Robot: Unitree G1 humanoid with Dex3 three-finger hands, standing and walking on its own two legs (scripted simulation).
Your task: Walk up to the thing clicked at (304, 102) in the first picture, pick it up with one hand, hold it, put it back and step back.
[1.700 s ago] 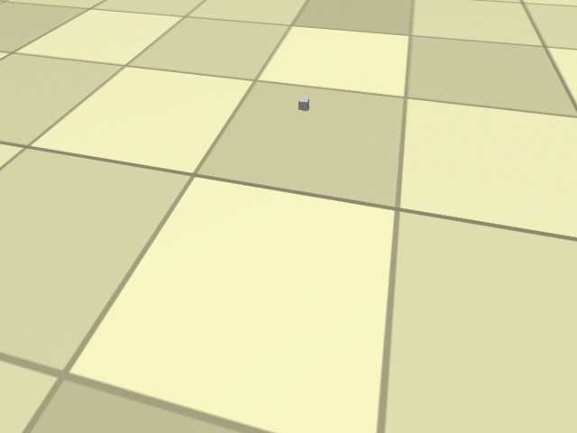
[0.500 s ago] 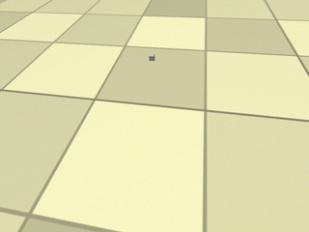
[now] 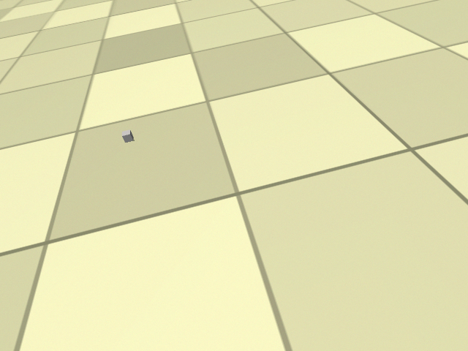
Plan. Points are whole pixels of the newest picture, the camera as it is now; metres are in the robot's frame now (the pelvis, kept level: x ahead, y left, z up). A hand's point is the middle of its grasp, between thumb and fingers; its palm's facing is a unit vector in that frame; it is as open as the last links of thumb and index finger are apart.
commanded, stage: walk up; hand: left
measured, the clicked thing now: (127, 136) +1.72 +0.93 -0.72
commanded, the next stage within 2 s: none
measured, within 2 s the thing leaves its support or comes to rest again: neither
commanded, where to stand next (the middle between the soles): +1.34 +1.18 m, yaw -64 degrees
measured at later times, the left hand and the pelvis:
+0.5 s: hand (87, 221) +0.50 +0.45 -0.12, palm faces -0.40 -0.77 -0.50, open 7.4 cm; pelvis +0.29 +0.19 +0.02, yaw -18 degrees
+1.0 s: hand (85, 156) +0.77 +0.56 -0.11, palm faces -0.42 -0.71 -0.57, open 7.4 cm; pelvis +0.55 +0.32 +0.00, yaw -31 degrees
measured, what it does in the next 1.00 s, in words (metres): walks ahead, turning right: left foot, then right foot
